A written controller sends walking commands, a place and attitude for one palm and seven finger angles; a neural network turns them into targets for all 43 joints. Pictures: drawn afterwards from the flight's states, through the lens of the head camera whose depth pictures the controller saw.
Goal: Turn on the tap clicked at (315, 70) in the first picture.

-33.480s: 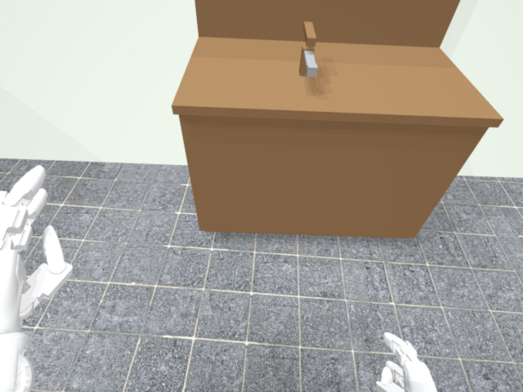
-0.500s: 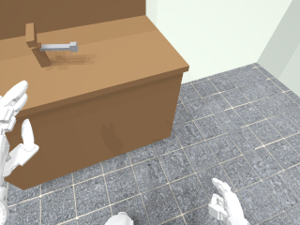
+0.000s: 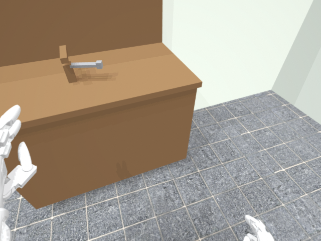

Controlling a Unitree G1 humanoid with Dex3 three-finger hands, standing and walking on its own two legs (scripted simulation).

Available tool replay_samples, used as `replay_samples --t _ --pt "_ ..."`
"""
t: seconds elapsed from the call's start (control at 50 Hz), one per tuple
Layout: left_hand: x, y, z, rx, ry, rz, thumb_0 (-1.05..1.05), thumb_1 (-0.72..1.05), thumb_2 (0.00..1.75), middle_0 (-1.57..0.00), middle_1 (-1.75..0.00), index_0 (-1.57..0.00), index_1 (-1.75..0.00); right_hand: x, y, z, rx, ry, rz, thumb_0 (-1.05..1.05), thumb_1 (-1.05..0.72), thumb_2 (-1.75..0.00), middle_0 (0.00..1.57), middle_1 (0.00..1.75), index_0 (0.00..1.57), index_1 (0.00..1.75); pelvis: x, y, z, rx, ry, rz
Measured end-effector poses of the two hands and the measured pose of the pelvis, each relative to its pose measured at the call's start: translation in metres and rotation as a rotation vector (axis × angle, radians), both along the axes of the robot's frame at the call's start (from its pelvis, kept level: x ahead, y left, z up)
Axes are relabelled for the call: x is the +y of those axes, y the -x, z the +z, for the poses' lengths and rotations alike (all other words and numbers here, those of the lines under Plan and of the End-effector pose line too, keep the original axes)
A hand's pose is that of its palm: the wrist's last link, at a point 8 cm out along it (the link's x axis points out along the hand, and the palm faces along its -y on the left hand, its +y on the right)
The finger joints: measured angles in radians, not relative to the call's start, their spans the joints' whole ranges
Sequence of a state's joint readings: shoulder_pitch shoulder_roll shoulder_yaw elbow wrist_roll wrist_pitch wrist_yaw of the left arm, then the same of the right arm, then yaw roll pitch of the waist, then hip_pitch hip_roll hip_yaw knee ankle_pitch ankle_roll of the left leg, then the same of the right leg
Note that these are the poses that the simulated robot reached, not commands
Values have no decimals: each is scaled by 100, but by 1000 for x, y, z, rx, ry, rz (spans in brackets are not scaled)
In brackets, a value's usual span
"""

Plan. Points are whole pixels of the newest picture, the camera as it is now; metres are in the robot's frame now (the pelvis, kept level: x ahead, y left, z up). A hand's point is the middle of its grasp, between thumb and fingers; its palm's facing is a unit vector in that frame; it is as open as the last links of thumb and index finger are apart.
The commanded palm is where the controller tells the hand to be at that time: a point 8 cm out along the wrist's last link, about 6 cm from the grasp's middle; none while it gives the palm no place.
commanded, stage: stop stepping back and stand still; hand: left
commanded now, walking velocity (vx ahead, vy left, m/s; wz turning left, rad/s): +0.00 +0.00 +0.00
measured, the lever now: (99, 64) +0.82 +0.33 +0.06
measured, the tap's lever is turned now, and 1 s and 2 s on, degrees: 72 72 72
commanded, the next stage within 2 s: stand and check the lever's angle in 0.96 s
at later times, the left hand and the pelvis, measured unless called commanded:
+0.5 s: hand out of the picture +0.15 +0.29 +0.16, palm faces +0.45 -0.81 -0.37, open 7.4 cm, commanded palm +0.10 +0.32 +0.18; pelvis -0.04 +0.03 +0.00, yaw +3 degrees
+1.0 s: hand out of the picture +0.13 +0.32 +0.15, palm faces +0.47 -0.82 -0.33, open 7.4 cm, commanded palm +0.08 +0.35 +0.18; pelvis -0.07 +0.06 +0.01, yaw +2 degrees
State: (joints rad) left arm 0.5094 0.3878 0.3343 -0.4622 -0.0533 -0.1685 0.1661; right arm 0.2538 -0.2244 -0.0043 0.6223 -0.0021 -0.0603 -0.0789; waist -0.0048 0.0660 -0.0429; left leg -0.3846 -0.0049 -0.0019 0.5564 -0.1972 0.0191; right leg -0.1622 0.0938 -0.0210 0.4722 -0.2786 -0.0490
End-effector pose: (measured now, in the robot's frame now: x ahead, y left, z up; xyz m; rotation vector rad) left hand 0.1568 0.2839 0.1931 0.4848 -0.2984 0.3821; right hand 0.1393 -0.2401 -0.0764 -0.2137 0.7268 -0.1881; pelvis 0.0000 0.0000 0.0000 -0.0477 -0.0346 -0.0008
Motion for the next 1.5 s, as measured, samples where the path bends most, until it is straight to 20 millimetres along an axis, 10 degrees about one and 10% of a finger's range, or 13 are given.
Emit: replay_samples --t 0.16,0.26,0.38,0.54,0.78,0.92,1.5 --pt "22 6 -29 28 147 69 2 89 90 -21 -30 -21 -30 37 13 -8 16 -22 54 1 -91 -90 20 30 20 30 17 19 -1 -34 -7 4" --pt "13 11 -12 52 102 26 2 89 90 -21 -30 -21 -30 52 19 7 -10 -55 97 1 -91 -90 20 30 20 30 14 37 10 2 -40 34" --pt "8 46 4 51 -5 -22 2 89 90 -21 -30 -21 -30 47 23 3 12 -63 109 1 -91 -90 20 30 21 30 17 51 7 41 -55 15" --pt "49 47 -29 106 122 109 2 89 90 -21 -30 -22 -30 33 32 -1 38 21 48 1 -91 -90 20 30 20 30 37 48 4 28 -38 46" --pt "50 57 -1 30 20 -20 2 89 90 -21 -30 -21 -30 72 35 22 -78 -12 78 1 -91 -90 20 30 20 30 53 71 8 27 -33 26" --pt "70 74 -18 91 67 78 2 89 90 -21 -30 -22 -30 88 45 10 -24 -39 102 1 -91 -90 20 30 20 30 59 72 10 33 -25 27" --pt "77 58 -26 94 112 53 2 89 90 -21 -30 -21 -30 87 33 17 -24 13 92 1 -91 -90 20 30 20 30 70 67 10 36 -22 30"
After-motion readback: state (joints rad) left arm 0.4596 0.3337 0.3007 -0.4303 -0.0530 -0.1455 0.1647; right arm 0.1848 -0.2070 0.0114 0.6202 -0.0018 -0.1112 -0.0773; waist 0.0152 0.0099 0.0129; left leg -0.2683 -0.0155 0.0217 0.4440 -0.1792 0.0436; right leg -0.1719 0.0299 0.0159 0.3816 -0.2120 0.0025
